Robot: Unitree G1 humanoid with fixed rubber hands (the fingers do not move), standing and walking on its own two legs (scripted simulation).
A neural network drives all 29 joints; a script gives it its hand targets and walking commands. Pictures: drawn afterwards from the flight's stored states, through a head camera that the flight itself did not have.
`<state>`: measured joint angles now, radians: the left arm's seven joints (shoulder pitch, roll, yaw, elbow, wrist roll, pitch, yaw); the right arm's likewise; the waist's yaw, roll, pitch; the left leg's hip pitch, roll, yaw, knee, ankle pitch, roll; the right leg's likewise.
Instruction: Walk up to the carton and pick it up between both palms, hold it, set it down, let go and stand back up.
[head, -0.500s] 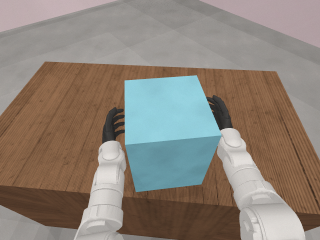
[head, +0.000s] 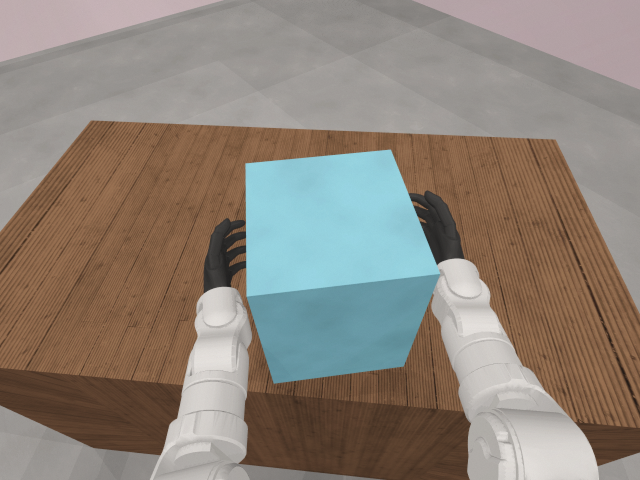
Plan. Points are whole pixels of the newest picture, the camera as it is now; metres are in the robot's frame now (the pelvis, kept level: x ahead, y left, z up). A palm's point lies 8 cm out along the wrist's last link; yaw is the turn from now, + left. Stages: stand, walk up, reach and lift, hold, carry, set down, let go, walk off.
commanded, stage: set down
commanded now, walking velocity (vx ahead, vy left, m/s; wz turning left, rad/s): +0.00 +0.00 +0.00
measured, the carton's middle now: (329, 271) +0.41 +0.04 +0.01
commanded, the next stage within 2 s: none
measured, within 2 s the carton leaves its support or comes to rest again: neither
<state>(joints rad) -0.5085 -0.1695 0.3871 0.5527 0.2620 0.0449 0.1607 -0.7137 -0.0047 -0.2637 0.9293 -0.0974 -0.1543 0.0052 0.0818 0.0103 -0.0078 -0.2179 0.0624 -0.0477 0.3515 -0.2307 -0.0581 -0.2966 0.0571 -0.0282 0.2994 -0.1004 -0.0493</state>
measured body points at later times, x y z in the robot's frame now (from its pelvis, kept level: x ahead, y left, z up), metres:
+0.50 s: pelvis +0.00 +0.00 +0.00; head +0.05 +0.00 +0.45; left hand +0.37 +0.19 +0.05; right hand +0.43 -0.10 +0.07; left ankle -0.04 +0.16 -0.75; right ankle +0.03 -0.09 -0.75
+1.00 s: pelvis +0.00 +0.01 +0.00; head +0.08 +0.01 +0.44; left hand +0.37 +0.19 +0.01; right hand +0.44 -0.10 +0.03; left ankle -0.04 +0.16 -0.75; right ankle +0.03 -0.09 -0.75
